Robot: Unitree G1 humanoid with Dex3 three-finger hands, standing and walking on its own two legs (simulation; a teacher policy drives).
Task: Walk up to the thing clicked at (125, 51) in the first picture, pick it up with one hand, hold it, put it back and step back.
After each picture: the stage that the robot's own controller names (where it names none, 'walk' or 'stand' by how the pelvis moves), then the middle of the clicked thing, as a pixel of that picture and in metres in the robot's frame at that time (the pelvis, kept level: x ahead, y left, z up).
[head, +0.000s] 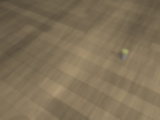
stand; (124, 54) +1.20 -0.43 -0.72
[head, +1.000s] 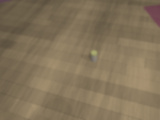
walk; (94, 56) +1.16 -0.02 -0.70
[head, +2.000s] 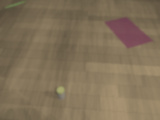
walk; (61, 93) +0.73 +0.22 -0.69
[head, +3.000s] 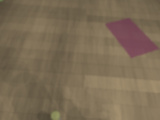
stand; (56, 118) +0.44 +0.19 -0.70
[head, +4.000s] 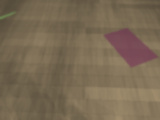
stand; out of the picture +0.41 +0.21 -0.72
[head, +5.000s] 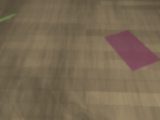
stand; out of the picture +0.37 +0.21 -0.73
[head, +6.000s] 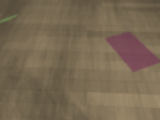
stand; out of the picture +0.37 +0.20 -0.73
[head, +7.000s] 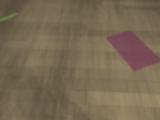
stand; out of the picture +0.37 +0.20 -0.73
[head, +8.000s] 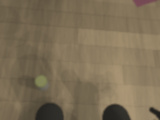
go down; (42, 83) +0.43 +0.22 -0.47
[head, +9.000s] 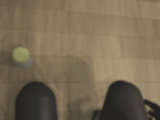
go down; (23, 58) +0.46 +0.25 -0.30
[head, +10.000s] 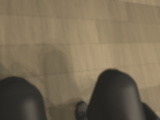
close in; out of the picture +0.44 +0.28 -0.24
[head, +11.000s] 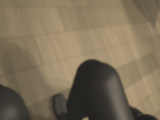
close; out of the picture +0.43 +0.30 -0.22
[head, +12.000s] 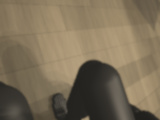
lift; out of the picture +0.42 +0.29 -0.23
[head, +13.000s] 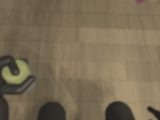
lift; (20, 77) +0.35 +0.21 -0.02
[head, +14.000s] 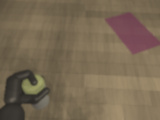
hold; (36, 92) +0.33 +0.18 -0.01
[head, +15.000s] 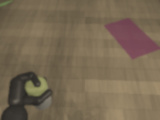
hold; (39, 93) +0.33 +0.17 -0.01
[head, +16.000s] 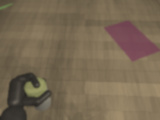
hold; (39, 94) +0.32 +0.17 -0.01
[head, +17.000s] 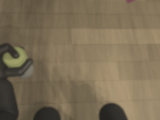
crouch; (20, 63) +0.42 +0.21 -0.07
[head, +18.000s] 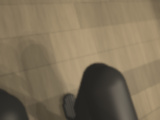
lower; out of the picture +0.44 +0.32 -0.21
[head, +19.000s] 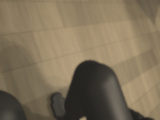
lower; out of the picture +0.43 +0.32 -0.23
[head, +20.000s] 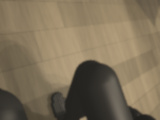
lower; out of the picture +0.43 +0.32 -0.23
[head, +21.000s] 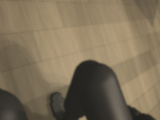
lower; out of the picture +0.43 +0.32 -0.23
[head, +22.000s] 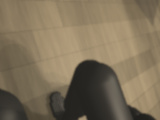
loosen; out of the picture +0.43 +0.32 -0.23
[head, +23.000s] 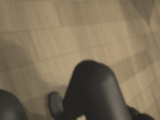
withdraw; out of the picture +0.43 +0.31 -0.23
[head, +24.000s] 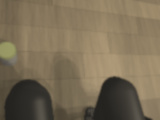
stand; (8, 54) +0.45 +0.27 -0.28
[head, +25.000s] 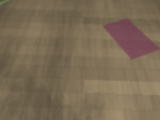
stand; out of the picture +0.40 +0.19 -0.64
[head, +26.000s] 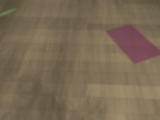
stand; out of the picture +0.41 +0.21 -0.67
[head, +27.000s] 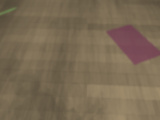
stand; out of the picture +0.40 +0.20 -0.67
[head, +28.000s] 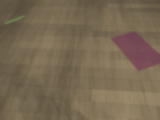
stand; out of the picture +0.42 +0.19 -0.72
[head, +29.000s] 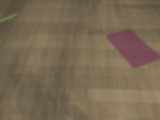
stand; out of the picture +0.39 +0.21 -0.73
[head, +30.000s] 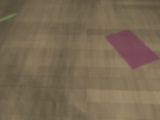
walk; out of the picture +0.39 +0.21 -0.73
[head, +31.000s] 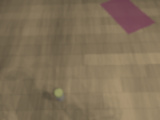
walk; (59, 95) +0.57 +0.22 -0.69
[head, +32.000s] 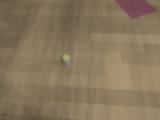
walk; (66, 61) +0.92 +0.18 -0.69
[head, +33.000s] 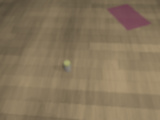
stand; (67, 66) +1.04 +0.20 -0.70
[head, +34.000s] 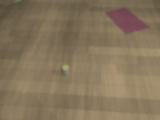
stand; (66, 71) +1.00 +0.20 -0.73
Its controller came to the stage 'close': yes
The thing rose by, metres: 0.71
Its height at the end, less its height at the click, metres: +0.00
